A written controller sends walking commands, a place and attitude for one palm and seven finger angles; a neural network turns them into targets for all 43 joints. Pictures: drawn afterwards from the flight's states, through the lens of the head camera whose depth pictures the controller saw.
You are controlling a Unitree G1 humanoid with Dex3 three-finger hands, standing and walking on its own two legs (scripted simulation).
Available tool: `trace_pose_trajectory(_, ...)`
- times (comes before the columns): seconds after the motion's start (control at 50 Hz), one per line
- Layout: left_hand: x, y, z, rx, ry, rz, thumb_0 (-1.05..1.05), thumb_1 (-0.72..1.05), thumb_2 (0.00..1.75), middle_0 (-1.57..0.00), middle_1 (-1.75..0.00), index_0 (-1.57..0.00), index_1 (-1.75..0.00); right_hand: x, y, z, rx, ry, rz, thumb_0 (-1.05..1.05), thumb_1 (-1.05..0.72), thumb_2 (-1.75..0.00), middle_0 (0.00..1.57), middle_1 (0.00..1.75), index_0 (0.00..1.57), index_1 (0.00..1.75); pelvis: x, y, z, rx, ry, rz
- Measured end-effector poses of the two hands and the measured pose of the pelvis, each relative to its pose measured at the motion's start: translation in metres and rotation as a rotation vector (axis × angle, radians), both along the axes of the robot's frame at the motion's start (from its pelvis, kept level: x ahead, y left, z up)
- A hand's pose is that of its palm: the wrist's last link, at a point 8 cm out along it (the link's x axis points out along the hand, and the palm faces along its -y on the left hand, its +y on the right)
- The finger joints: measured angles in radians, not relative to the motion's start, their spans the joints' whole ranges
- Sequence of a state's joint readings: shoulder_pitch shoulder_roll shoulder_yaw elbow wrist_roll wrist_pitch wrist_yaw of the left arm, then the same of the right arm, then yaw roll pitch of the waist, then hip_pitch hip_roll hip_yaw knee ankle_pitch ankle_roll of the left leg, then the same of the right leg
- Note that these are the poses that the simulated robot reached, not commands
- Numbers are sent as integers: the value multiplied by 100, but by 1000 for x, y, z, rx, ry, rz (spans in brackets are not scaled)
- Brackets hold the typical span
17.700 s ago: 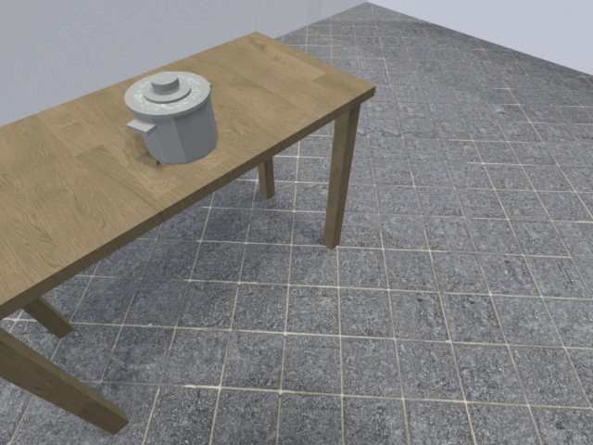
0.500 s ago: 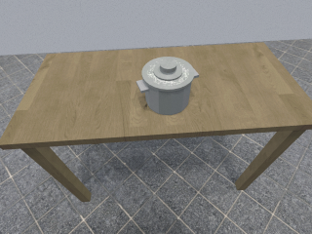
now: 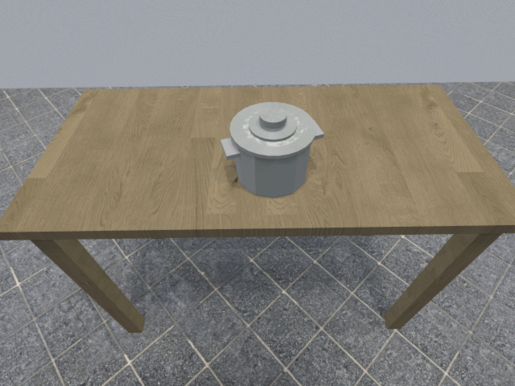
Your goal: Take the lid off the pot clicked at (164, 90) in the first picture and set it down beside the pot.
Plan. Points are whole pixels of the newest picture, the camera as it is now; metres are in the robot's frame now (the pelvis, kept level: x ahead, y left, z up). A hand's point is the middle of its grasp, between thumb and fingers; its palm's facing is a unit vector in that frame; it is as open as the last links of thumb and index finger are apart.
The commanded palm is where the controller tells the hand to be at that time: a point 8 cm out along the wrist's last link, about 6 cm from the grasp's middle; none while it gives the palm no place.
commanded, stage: come to a stop and stand still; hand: left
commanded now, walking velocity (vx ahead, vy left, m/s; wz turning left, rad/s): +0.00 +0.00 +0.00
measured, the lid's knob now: (273, 117) +0.57 +0.01 +0.11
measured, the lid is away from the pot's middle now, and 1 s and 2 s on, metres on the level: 0.00 0.00 0.00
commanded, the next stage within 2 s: look again from close up in 0.10 s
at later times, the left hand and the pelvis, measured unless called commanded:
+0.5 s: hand out of the picture -0.02 +0.17 -0.17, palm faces +0.05 -0.98 -0.19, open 7.4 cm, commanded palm none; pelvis -0.01 +0.01 +0.00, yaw +0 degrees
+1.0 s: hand out of the picture -0.04 +0.18 -0.18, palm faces +0.06 -0.98 -0.16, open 7.4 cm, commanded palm none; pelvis -0.02 +0.02 +0.00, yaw +1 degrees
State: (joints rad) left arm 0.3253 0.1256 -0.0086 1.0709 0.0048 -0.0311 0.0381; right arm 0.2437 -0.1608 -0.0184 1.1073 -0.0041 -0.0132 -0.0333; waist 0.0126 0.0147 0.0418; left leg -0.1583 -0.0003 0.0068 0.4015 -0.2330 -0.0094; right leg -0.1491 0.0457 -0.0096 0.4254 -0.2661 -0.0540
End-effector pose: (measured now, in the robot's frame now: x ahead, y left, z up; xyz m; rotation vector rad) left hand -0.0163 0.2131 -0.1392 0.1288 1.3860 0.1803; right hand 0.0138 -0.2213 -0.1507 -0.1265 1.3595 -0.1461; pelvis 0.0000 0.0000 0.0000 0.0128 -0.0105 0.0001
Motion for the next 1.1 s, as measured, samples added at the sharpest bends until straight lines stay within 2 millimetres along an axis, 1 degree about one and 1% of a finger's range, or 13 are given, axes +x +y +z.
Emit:
trace_pose_trajectory(0.1,2,2,1,6,-10,-2,1,91,89,-20,-30,-20,-30,-12,2,0,8,25,-1,0,-93,-90,20,30,20,30,-3,-2,0,0,-2,3)
trace_pose_trajectory(0.22,1,4,1,8,-16,-5,1,91,89,-20,-30,-20,-30,-29,9,-1,25,59,-7,0,-92,-90,20,30,20,30,-6,-2,1,-1,-4,5)
trace_pose_trajectory(0.34,-2,5,-1,2,-14,-5,1,91,89,-20,-30,-20,-30,-42,18,0,39,82,-15,0,-92,-90,20,30,20,30,-10,0,1,-2,-5,5)
trace_pose_trajectory(0.44,-8,6,-2,-7,-3,-3,1,91,89,-20,-30,-20,-30,-49,24,0,44,90,-19,0,-91,-90,20,30,20,30,-12,3,1,-2,-4,4)
trace_pose_trajectory(0.6,-16,6,-4,-20,7,7,1,91,89,-20,-30,-20,-30,-51,30,1,42,82,-17,0,-91,-90,20,30,20,30,-16,8,0,-2,-6,7)
trace_pose_trajectory(0.82,-27,8,-7,-38,26,15,1,91,89,-20,-30,-20,-30,-50,32,4,23,74,-13,1,-92,-90,20,30,20,30,-18,14,0,-5,-3,7)
trace_pose_trajectory(1.1,-29,15,-7,-35,35,19,0,91,89,-20,-30,-20,-30,-48,38,4,20,73,-10,1,-92,-90,20,30,20,30,-16,21,0,-5,-2,8)
